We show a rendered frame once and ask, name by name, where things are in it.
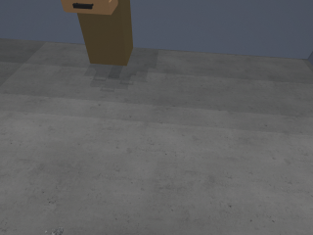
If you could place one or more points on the cabinet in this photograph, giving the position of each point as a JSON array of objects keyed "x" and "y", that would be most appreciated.
[{"x": 108, "y": 38}]

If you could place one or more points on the drawer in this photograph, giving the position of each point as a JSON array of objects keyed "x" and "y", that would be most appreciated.
[{"x": 100, "y": 7}]

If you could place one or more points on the handle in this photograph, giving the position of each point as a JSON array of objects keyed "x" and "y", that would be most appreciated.
[{"x": 82, "y": 6}]

